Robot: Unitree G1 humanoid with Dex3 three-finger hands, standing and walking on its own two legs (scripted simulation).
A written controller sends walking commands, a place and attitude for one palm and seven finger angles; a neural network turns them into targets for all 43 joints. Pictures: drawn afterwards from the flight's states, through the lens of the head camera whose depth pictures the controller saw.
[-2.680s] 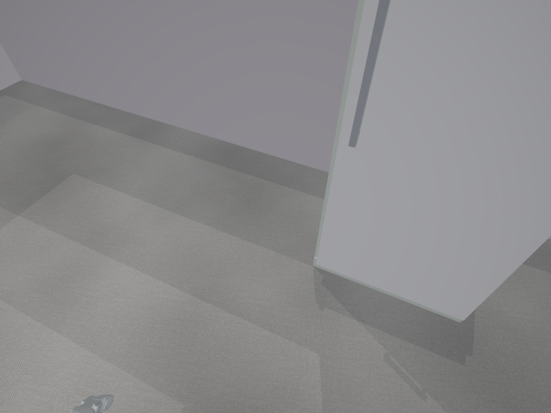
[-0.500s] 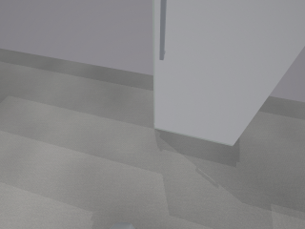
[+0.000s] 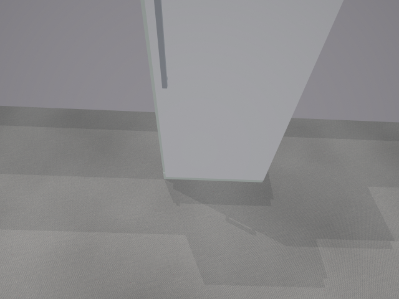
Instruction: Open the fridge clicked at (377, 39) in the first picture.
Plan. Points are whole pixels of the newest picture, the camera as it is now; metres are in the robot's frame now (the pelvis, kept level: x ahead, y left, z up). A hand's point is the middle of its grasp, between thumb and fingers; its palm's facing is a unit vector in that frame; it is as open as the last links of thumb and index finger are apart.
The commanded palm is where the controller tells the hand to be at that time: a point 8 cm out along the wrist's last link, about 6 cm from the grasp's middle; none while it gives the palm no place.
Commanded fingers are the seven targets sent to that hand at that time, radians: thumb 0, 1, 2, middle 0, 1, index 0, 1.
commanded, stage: take the last steps up to it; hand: left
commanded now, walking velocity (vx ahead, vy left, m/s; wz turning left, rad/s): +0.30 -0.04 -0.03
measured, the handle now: (161, 35) +0.80 +0.15 +0.13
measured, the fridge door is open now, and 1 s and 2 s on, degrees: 0 0 0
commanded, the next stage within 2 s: come to a stop and stand still in 0.76 s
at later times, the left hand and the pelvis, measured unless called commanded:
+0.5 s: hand out of the picture +0.05 +0.17 -0.20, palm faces +0.08 -0.99 -0.13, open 7.3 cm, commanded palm none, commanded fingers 0.00 0.90 0.90 -0.20 -0.30 -0.20 -0.30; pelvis +0.15 +0.01 -0.03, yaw +1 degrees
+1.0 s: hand (144, 205) +0.39 +0.17 -0.18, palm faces +0.01 -0.98 -0.21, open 7.3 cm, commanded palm none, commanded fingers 0.00 0.90 0.90 -0.20 -0.30 -0.20 -0.30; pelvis +0.32 -0.01 -0.01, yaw +0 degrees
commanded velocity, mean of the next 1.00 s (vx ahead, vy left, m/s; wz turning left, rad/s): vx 0.15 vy -0.01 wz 0.00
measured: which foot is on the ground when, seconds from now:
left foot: down 0.00-0.10, up 0.12-0.46, down 0.48-0.98, up 1.00-1.00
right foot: up 0.00-0.06, down 0.08-0.48, up 0.50-0.94, down 0.96-1.00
